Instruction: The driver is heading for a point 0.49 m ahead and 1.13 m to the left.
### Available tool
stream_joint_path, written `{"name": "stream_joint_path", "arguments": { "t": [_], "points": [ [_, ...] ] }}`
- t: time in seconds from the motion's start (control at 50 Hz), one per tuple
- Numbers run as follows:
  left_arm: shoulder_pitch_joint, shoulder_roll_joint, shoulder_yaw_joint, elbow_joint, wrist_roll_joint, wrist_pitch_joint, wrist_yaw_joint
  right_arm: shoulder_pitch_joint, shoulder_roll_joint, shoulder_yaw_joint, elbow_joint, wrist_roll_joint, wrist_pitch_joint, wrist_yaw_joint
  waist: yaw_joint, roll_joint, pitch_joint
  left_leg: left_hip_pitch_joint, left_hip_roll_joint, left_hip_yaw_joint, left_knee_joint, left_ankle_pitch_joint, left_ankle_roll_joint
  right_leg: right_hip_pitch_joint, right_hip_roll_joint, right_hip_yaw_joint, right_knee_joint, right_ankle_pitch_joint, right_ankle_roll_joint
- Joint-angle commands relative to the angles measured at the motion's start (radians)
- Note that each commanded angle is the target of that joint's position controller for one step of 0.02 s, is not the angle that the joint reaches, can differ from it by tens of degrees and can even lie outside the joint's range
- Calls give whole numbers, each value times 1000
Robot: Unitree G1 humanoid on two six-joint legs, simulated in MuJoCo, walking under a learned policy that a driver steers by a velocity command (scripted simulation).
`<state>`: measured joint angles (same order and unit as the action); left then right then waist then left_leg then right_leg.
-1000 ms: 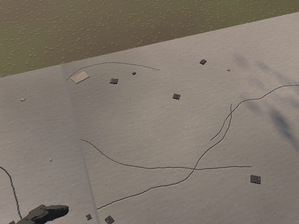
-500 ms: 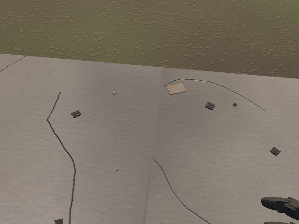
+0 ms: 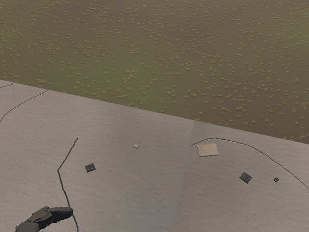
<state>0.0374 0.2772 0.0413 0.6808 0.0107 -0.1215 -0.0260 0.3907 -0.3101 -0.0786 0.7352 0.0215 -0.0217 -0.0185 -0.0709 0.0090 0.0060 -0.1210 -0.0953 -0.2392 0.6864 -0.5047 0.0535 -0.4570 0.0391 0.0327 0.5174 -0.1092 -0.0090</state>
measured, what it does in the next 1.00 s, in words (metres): walks ahead, turning left: left foot, then right foot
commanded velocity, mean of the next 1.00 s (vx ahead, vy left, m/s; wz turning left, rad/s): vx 0.50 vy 0.00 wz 0.32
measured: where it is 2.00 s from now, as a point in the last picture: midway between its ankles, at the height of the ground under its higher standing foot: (75, 141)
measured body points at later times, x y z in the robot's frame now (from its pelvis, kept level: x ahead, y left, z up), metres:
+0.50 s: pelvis +0.26 +0.04 +0.00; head +0.29 +0.06 +0.45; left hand +0.22 +0.33 -0.13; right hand +0.52 -0.17 -0.05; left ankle +0.35 +0.15 -0.72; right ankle +0.12 -0.12 -0.70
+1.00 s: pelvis +0.53 +0.06 +0.00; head +0.56 +0.07 +0.45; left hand +0.69 +0.36 -0.06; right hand +0.63 -0.22 -0.12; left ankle +0.36 +0.15 -0.68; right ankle +0.65 -0.02 -0.72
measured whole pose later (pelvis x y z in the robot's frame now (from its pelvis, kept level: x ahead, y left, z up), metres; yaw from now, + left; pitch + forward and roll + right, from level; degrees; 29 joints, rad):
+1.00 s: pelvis +0.53 +0.06 +0.00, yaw +19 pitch +2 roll -1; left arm 0.03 0.27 0.03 0.69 0.00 -0.11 -0.02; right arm 0.42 -0.30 -0.07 0.79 0.03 -0.03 -0.02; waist -0.08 0.02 0.01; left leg -0.20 -0.07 -0.19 0.85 -0.52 0.04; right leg -0.44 0.03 0.01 0.53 -0.15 -0.01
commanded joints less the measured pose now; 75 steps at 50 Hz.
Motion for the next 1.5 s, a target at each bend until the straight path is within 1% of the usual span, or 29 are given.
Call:
{"name": "stream_joint_path", "arguments": {
  "t": [0.02,0.04,0.08,0.14,0.26,0.38,0.44,0.46,0.48,0.5,0.52,0.54,0.58,0.66,0.84,0.9,0.94,0.96,0.98,1.02,1.04,1.08,1.16,1.36,1.4,1.44,1.46,1.48,1.5],
  "points": [
    [343,203,76,31,-19,2,-4,126,-77,7,-61,22,-28,-1,130,-247,-268,-629,35,29,580,-67,-32,781,-439,792,-223,-463,-268],
    [295,145,59,23,-22,7,-1,-3,-131,-8,-73,16,-27,-1,157,-146,-132,-664,68,37,611,25,-33,662,-393,646,-240,-453,-225],
    [212,112,43,21,-3,18,2,-129,-113,-7,-106,-11,-33,-1,129,-65,-7,-628,124,86,537,134,-34,454,-314,435,-268,-222,-200],
    [207,87,31,41,-5,12,6,-109,-55,3,-100,-7,-36,13,83,-119,-9,-533,171,132,407,179,-36,360,-254,289,-316,-31,-198],
    [254,168,49,84,-26,22,14,-277,-3,34,-138,-16,-50,30,126,-90,18,-482,180,198,39,418,-59,321,-237,126,-374,106,-202],
    [341,195,52,139,-41,46,16,-406,-34,27,-175,-2,-59,51,148,-97,46,-403,143,218,-141,465,-31,401,-283,102,-330,137,-164],
    [318,205,53,145,-42,61,24,-251,-92,-4,-129,-11,-59,49,42,-85,-45,-149,93,269,-217,429,25,417,-251,30,-129,418,-116],
    [320,174,40,137,-29,60,29,-102,-141,-27,-87,-12,-55,40,-22,-57,-146,71,126,230,-203,432,61,331,-203,-26,71,413,-80],
    [376,92,10,94,-2,46,29,29,-245,-49,-74,-29,-46,31,-32,143,-299,428,372,-150,-202,387,192,0,-96,-94,448,88,-9],
    [398,72,0,94,-5,25,26,62,-237,-45,-57,-8,-41,39,-22,276,-357,516,454,-488,-356,192,282,-223,-5,-1,640,-462,10],
    [316,163,24,77,-31,9,17,14,-167,-23,-64,-1,-44,42,-30,183,-229,429,423,-431,-391,87,248,-336,-64,50,721,-427,-2],
    [247,171,26,59,-40,-1,14,-53,-142,-14,-75,-7,-47,43,-12,132,-121,301,384,-311,-409,149,223,-353,-102,33,699,-329,-14],
    [220,154,30,56,-8,-1,19,-137,-103,-3,-90,-22,-48,45,46,60,-33,94,310,-174,-453,344,200,-261,-148,33,586,-204,1],
    [196,112,25,36,3,23,21,-149,-110,-10,-81,-15,-55,29,87,75,-19,-55,264,-76,-512,486,223,-173,-140,21,434,-104,52],
    [-94,104,14,-57,-17,8,0,6,-150,-28,-7,8,-38,-1,6,58,28,-66,245,-90,-433,392,152,-31,-58,58,-8,188,54],
    [-53,134,28,-53,-17,-2,-1,6,-150,-32,-1,3,-23,-6,38,93,13,-12,258,-152,-336,434,127,54,-49,50,-48,65,19],
    [131,180,54,-16,-3,-8,11,-7,-90,-11,-13,-5,-18,-1,130,68,-116,-80,168,-104,-107,477,77,364,-110,73,-77,43,-48],
    [282,248,71,-3,3,-4,19,39,-28,9,-31,-23,-23,0,163,-92,-274,-270,75,-1,196,225,29,667,-308,269,-33,31,-121],
    [341,279,83,33,-7,16,12,142,-6,21,-56,11,-35,1,120,-387,-361,-575,7,82,466,-117,-16,865,-476,711,-167,-254,-244],
    [252,137,48,9,-18,23,14,-16,-148,-15,-50,18,-27,-3,153,-134,-117,-680,116,80,585,37,-31,641,-411,535,-234,-372,-176],
    [202,118,40,6,-7,25,13,-55,-135,-16,-55,8,-20,-3,130,-75,-53,-639,149,99,562,106,-39,522,-368,417,-255,-234,-163],
    [156,90,33,21,5,22,16,-69,-91,-16,-66,5,-11,6,88,-117,2,-565,199,108,493,175,-42,386,-308,259,-305,-87,-154],
    [164,121,50,56,-7,7,18,-125,-36,-4,-103,1,4,13,83,-98,26,-586,221,136,381,261,-59,350,-308,99,-370,84,-184],
    [238,212,79,115,-38,44,28,-360,-37,6,-198,2,-5,69,136,-65,77,-506,178,255,-40,449,-3,496,-324,-162,-336,267,-122],
    [235,244,89,116,-47,58,33,-323,-71,-12,-203,-5,1,71,93,-91,32,-403,120,309,-58,344,36,536,-324,-201,-208,569,-101],
    [225,233,83,109,-50,71,40,-63,-156,-64,-135,-2,11,59,-53,-66,-111,-24,33,341,-127,371,101,424,-273,-257,155,701,-54],
    [259,165,55,90,-10,67,40,87,-245,-94,-101,7,21,36,-93,94,-204,280,184,90,-143,376,168,154,-219,-262,488,271,-6],
    [325,53,16,28,13,40,27,23,-327,-91,-129,11,6,38,35,293,-316,508,400,-497,-297,105,352,-229,-15,-107,783,-507,40],
    [201,156,34,24,-28,10,17,35,-228,-65,-148,6,-13,47,-51,143,-333,498,417,-553,-399,25,328,-329,-47,55,854,-475,22]
  ]
}}
Velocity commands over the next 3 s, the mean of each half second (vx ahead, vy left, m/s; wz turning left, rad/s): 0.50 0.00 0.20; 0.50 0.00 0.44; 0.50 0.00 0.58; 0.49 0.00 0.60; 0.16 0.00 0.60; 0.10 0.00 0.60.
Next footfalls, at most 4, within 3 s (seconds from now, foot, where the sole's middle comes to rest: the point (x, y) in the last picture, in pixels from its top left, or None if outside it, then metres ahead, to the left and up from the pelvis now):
0.46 left None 0.39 0.15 -0.76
0.94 right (152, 185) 0.69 -0.01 -0.76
1.44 left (73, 166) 0.81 0.36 -0.76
1.96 right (68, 112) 1.16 0.42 -0.76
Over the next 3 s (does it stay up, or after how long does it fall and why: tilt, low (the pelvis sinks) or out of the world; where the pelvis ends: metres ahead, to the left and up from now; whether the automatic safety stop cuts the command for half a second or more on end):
stays up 1.09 0.54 0.02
